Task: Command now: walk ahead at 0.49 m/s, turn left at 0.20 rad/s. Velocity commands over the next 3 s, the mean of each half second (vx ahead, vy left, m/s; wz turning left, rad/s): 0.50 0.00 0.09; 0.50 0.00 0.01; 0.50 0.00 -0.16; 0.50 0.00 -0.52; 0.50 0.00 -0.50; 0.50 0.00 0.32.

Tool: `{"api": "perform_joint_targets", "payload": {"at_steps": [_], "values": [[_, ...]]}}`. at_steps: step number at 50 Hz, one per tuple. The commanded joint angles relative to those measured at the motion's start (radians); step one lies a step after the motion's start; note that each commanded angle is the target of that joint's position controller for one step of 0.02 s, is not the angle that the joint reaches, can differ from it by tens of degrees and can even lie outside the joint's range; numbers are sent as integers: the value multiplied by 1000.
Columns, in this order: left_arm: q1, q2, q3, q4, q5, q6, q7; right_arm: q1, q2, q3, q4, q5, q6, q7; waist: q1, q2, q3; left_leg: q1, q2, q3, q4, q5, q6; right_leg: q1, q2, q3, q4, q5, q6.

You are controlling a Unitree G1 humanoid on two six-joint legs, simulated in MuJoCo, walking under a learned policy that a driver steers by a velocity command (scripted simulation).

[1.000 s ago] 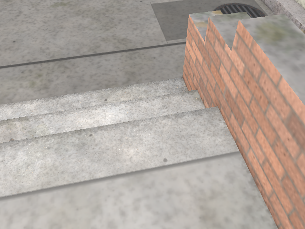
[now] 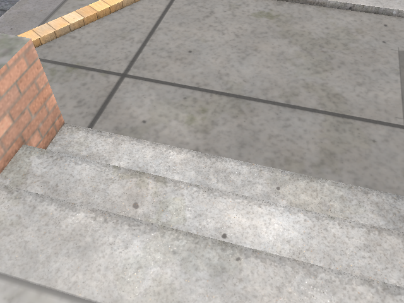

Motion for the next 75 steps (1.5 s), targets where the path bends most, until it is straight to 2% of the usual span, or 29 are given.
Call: {"api": "perform_joint_targets", "payload": {"at_steps": [1, 4, 11, 13, 15, 16, 17, 18, 19, 22, 26, 32, 36, 39, 41, 42, 43, 44, 45, 47, 49, 53, 57, 61, 64, 66, 69, 73, 75], "values": [[-9, 96, 13, -31, -3, -16, -2, 44, -17, -2, -60, -10, -3, -2, -35, -92, 1, -113, 91, -11, -98, 64, -11, 46, -278, 259, -236, 92, -208], [32, 138, 22, -14, -11, -5, 8, -78, -15, 8, -107, -24, -12, 2, -6, -78, 17, -140, 99, 14, -306, 212, -29, 66, -270, 194, -251, 139, -201], [151, 171, 19, 35, -34, 30, 10, -282, -36, 14, -181, -4, -16, 36, 51, -102, 46, -56, 38, 66, -594, 302, -15, 161, -296, 147, -180, 119, -150], [149, 184, 22, 39, -32, 42, 13, -265, -62, 5, -190, -3, -22, 43, 20, -114, 33, 9, 19, 76, -641, 249, 8, 203, -318, 153, -123, 170, -127], [127, 171, 14, 31, -28, 56, 19, -59, -127, -33, -129, -10, -26, 39, -88, -103, -86, 292, -34, 120, -683, 228, 47, 178, -248, 85, 129, 421, -82], [119, 126, -5, 4, -12, 55, 21, 141, -208, -60, -88, -17, -24, 29, -165, -8, -227, 567, 130, -61, -687, 225, 116, 14, -189, 24, 447, 273, -36], [237, -13, -44, -12, -4, 32, 15, 206, -300, -75, -74, -27, -16, 31, -108, 262, -335, 877, 359, -513, -784, 138, 270, -375, -14, 8, 814, -328, 26], [226, 78, -24, 3, -31, 10, 11, 227, -201, -52, -67, -16, -16, 39, -132, 208, -359, 874, 378, -666, -877, 17, 294, -507, -40, 146, 959, -443, 13], [140, 148, -3, -25, -51, -1, 9, 152, -151, -36, -76, -13, -18, 40, -115, 140, -204, 754, 342, -523, -880, 50, 245, -573, -96, 134, 986, -373, -5], [67, 117, 8, -43, -23, 18, 18, -18, -68, -10, -102, -28, -21, 47, -27, 40, -67, 437, 210, -237, -952, 251, 177, -441, -196, 114, 828, -160, 5], [37, 69, 8, -60, -15, 54, 24, 33, -96, -23, -56, -28, -36, 40, -2, 20, -15, 355, 188, -137, -1025, 349, 196, -437, -204, 103, 689, -40, 27], [-188, 34, 0, -133, -1, 44, 6, 118, -116, -21, 7, -19, -23, 9, -49, 14, 18, 356, 136, -6, -1012, 440, 127, -409, -155, 64, 329, 283, 14], [-221, 46, 4, -144, -7, 49, -2, 187, -109, -18, 43, -32, -17, 14, -60, 24, -1, 356, 156, 15, -945, 508, 142, -282, -97, 9, 409, 260, 18], [-214, 55, 5, -171, -17, 39, -15, 155, -125, -24, 47, -8, 4, 6, -19, 73, 65, 454, 191, -22, -855, 576, 119, -313, -106, 41, 263, -19, -28], [-23, 113, 36, -109, -8, 27, -21, 125, -134, -24, 46, -8, 24, -9, 71, 59, -44, 477, 155, 2, -637, 774, 94, -53, -46, -14, 161, 46, -62], [148, 200, 61, -71, 5, 22, -17, 139, -120, -15, 28, -14, 26, -15, 115, -60, -190, 329, 88, 51, -334, 576, 61, 221, -202, 179, 147, 141, -123], [203, 243, 65, -67, -8, 28, -20, 307, 18, 18, 37, -34, 6, -1, 34, -313, -313, -49, -97, 50, 34, -172, -3, 562, -410, 579, 121, 113, -282], [240, 172, 48, -58, -19, 31, -26, 299, -35, 5, 51, 1, -20, 10, 74, -327, -318, -217, -118, -98, 176, -274, 13, 547, -439, 776, -23, -88, -334], [185, 120, 36, -62, -27, 29, -21, 181, -129, -24, 26, 30, -24, 7, 69, -234, -155, -285, -67, -98, 223, -195, 23, 418, -423, 655, -52, -116, -301], [36, 64, 13, -98, -9, 26, -22, 74, -129, -33, -2, 5, -2, -9, 11, -88, -36, -206, 24, -56, 147, -23, 16, 149, -352, 441, -103, -8, -250], [2, 32, 5, -101, -6, 19, -21, 115, -84, -36, 2, -3, 19, -7, -42, -91, -31, -116, 86, -56, 31, 65, 14, 65, -286, 355, -156, -13, -218], [90, 96, 21, -67, -5, 23, 5, 17, -73, -40, -36, -16, 36, -11, -30, -77, 9, -194, 113, -41, -197, 174, -12, 90, -268, 268, -188, 185, -209], [166, 126, 34, -30, 5, 36, 19, 5, -43, -31, -17, -15, 35, 15, -21, -76, -65, -145, 106, -7, -247, 399, -37, 118, -258, 179, -114, 294, -201], [281, 77, 20, 27, -15, 36, 42, -155, -85, -41, -69, -11, 11, 33, 21, -98, 26, -439, 134, -81, -289, 465, -7, 284, -315, 278, -18, 135, -179], [397, 112, 30, 28, -6, 37, 62, -338, -83, -41, -136, -13, -25, 53, 85, -112, 63, -612, 124, -84, -387, 436, -9, 402, -336, 375, 43, -3, -184], [338, 110, 27, -7, -11, 52, 91, -339, -65, -30, -129, -37, -32, 77, 67, -96, 87, -433, 102, -52, -519, 646, -23, 198, -277, 296, 99, -87, -161], [280, 105, 23, -42, -27, 67, 87, -302, -31, -14, -111, -36, -26, 101, 66, -80, 88, -31, 28, 5, -579, 840, -12, -164, -200, 215, 183, -215, -123], [303, 112, 38, -58, -36, 104, 105, -307, -54, -5, -124, -8, -13, 94, 86, -136, 70, 35, 73, -84, -751, 783, -42, -4, -197, 273, 410, -300, -69], [289, 107, 42, -56, -26, 125, 107, -122, -106, -32, -66, -12, -3, 74, 6, -143, -1, 184, 103, -65, -819, 736, -56, 67, -180, 291, 658, -165, -50]]}}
